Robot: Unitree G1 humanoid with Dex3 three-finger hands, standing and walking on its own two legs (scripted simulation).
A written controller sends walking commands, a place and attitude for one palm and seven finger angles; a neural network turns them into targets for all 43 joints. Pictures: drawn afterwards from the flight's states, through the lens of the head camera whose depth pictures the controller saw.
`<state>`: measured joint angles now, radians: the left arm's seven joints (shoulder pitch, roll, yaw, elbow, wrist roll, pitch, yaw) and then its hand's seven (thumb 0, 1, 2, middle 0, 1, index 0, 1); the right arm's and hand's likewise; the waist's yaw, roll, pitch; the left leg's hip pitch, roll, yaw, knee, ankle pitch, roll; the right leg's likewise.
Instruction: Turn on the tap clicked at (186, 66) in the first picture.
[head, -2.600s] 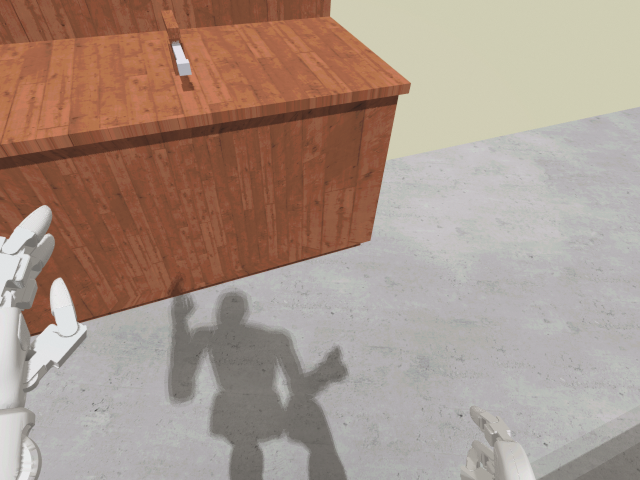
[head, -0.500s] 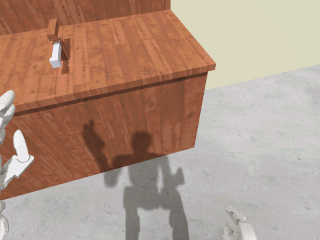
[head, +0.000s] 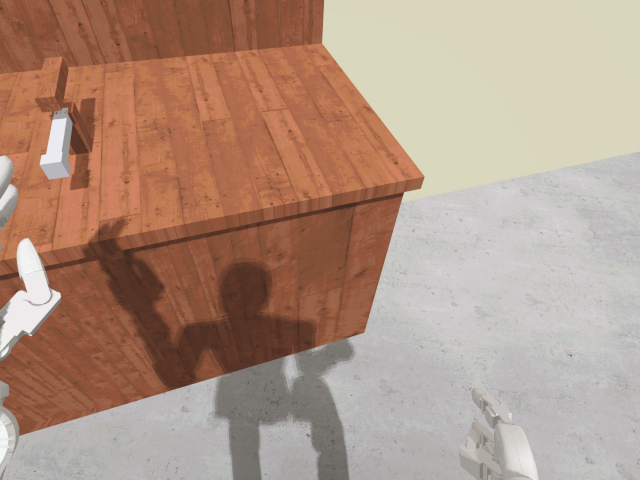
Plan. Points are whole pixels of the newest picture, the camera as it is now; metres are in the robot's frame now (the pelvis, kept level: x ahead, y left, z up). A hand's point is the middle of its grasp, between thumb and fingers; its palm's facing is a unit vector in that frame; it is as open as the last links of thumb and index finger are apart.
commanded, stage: take the last steps up to it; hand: left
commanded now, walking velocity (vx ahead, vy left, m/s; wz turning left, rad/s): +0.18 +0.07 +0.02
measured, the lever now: (55, 165) +0.51 +0.42 +0.09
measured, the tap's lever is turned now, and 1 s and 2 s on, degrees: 0 0 0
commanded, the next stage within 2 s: come to a stop and stand still in 0.18 s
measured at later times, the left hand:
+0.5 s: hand (125, 247) +0.29 +0.21 +0.18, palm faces +0.39 -0.81 -0.43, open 7.4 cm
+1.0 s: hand (114, 268) +0.27 +0.21 +0.17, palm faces +0.35 -0.84 -0.41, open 7.4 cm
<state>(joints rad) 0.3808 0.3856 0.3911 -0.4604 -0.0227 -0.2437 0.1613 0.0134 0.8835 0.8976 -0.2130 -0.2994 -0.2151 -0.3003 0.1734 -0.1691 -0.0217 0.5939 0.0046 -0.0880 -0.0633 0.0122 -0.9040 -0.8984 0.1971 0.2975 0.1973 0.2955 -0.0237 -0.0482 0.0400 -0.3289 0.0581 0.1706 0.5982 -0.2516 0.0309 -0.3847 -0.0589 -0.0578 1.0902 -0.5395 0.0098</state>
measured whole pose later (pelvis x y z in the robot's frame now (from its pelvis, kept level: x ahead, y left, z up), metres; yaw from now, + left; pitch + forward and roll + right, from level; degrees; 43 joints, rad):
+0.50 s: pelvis +0.08 -0.03 +0.01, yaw +1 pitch -1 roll +1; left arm 0.50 0.35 0.35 -0.53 -0.01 -0.23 0.16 0.01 0.88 0.90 -0.22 -0.30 -0.22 -0.30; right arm 0.19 -0.26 -0.03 0.59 0.00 -0.06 -0.08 0.01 -0.90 -0.90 0.20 0.30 0.20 0.30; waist -0.02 -0.01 0.08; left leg -0.34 0.04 0.08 0.66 -0.29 -0.03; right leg -0.24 -0.06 -0.16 0.55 -0.29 -0.04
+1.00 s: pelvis +0.04 -0.03 +0.01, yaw -2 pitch -2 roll +0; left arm 0.41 0.35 0.35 -0.39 -0.05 -0.19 0.08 0.01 0.89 0.90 -0.21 -0.30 -0.21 -0.30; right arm 0.23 -0.21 0.02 0.59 0.00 -0.13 -0.03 0.01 -0.90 -0.90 0.20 0.30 0.20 0.30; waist 0.02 0.03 0.04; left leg -0.30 0.03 0.03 0.50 -0.21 0.00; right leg -0.24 0.03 -0.04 0.49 -0.22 -0.04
